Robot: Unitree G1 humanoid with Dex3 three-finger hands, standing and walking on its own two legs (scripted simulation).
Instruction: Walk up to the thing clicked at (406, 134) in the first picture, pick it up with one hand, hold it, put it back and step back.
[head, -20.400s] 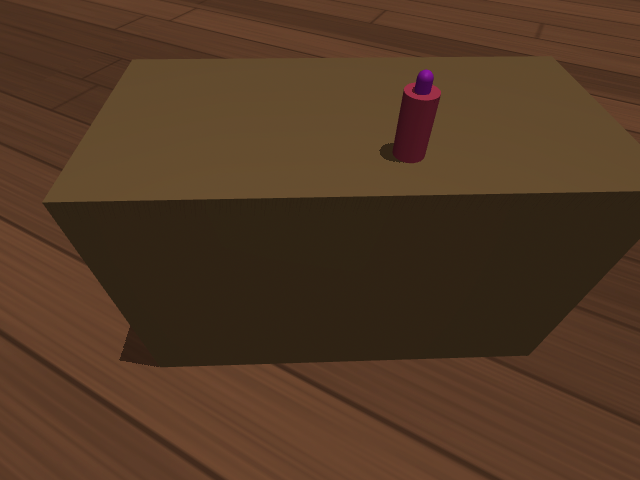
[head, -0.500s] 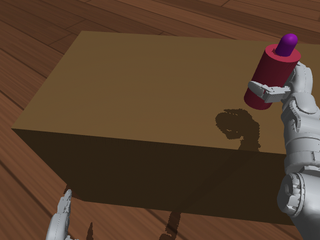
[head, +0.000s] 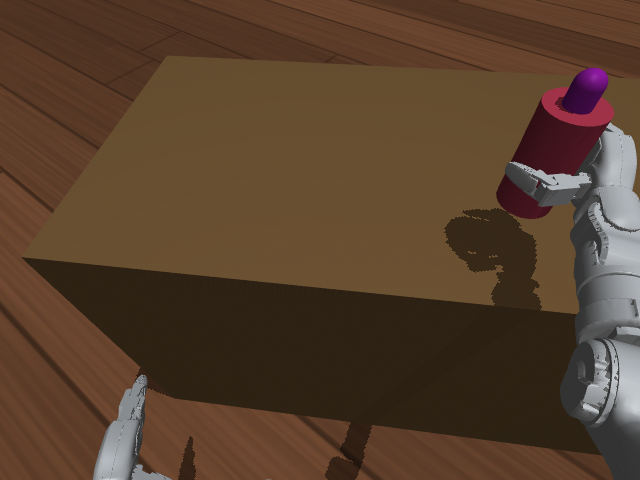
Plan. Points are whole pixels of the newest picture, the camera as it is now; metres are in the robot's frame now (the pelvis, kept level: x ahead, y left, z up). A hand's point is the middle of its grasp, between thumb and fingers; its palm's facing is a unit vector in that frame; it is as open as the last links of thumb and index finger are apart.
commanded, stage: lower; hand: right
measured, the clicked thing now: (554, 145) +0.47 -0.22 +0.18
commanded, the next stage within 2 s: loosen in 1.00 s
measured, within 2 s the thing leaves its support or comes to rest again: rests again in 0.86 s
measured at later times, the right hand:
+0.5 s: hand (528, 186) +0.48 -0.23 +0.10, palm faces +0.22 +0.98 +0.01, open 10.0 cm
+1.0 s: hand (517, 200) +0.49 -0.23 +0.07, palm faces +0.21 +0.98 +0.02, open 10.0 cm
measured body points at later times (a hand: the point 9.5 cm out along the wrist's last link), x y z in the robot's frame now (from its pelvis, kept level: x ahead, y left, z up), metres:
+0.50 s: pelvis -0.02 +0.00 -0.02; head +0.06 -0.02 +0.43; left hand +0.13 +0.26 -0.06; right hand +0.46 -0.28 +0.10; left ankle +0.02 +0.14 -0.72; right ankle -0.01 -0.13 -0.72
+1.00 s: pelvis -0.01 +0.00 -0.03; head +0.08 -0.03 +0.41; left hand +0.13 +0.26 -0.06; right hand +0.47 -0.28 +0.07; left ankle +0.02 +0.14 -0.72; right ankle -0.01 -0.13 -0.72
